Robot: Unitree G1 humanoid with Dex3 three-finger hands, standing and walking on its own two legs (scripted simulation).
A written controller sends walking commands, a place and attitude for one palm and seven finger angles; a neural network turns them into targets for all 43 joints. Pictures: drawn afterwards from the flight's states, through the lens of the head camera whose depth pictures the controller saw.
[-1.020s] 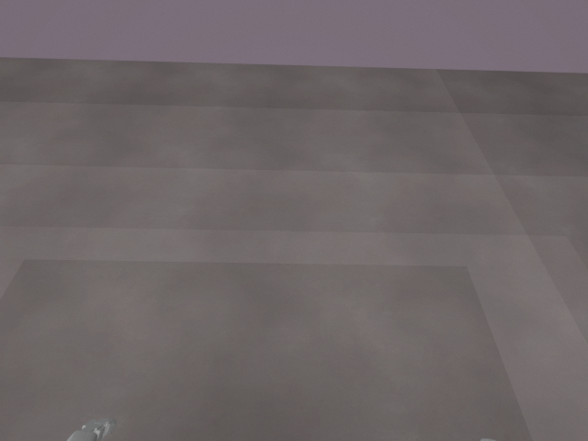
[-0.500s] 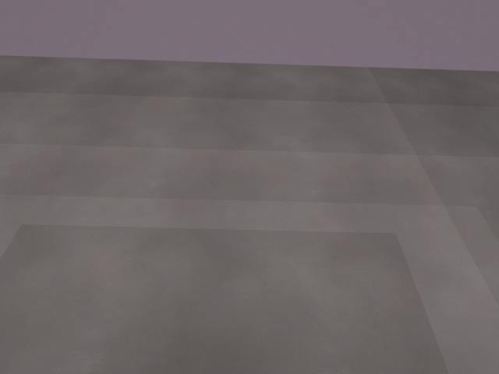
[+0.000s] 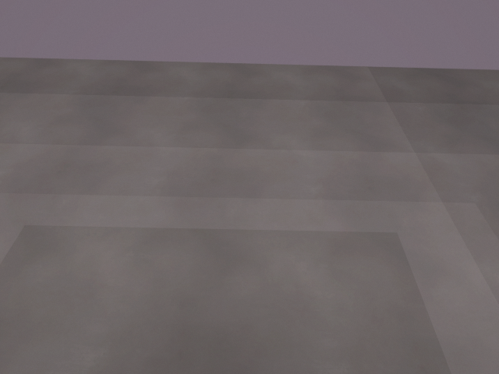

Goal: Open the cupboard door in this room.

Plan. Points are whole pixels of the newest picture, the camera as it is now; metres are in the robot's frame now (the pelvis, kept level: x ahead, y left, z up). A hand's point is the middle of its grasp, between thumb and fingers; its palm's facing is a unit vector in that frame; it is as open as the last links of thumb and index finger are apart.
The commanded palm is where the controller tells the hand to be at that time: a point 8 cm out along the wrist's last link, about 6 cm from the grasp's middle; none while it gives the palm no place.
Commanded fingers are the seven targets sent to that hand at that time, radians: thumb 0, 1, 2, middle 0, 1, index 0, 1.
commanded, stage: turn or walk to find it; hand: left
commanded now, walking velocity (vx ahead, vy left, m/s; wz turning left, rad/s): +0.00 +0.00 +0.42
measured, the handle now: out of the picture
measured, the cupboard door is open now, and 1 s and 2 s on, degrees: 0 0 0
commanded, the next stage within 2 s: none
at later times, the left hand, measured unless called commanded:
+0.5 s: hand out of the picture +0.02 +0.21 -0.17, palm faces +0.18 -0.95 -0.25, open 7.4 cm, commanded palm none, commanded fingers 0.00 0.90 0.90 -0.20 -0.30 -0.20 -0.30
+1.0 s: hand out of the picture -0.14 +0.20 -0.20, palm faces +0.44 -0.86 -0.24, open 7.4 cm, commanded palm none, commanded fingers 0.00 0.90 0.90 -0.20 -0.30 -0.20 -0.30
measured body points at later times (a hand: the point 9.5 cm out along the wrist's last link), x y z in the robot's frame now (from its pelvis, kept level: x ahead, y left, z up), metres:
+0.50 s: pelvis -0.03 +0.00 -0.01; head +0.00 +0.01 +0.44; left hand +0.02 +0.26 -0.15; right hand +0.04 -0.23 -0.16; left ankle +0.01 +0.12 -0.74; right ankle -0.04 -0.14 -0.71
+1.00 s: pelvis -0.07 +0.00 -0.02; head -0.04 +0.03 +0.43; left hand -0.16 +0.24 -0.18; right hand +0.13 -0.20 -0.15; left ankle -0.13 +0.10 -0.75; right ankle -0.04 -0.14 -0.73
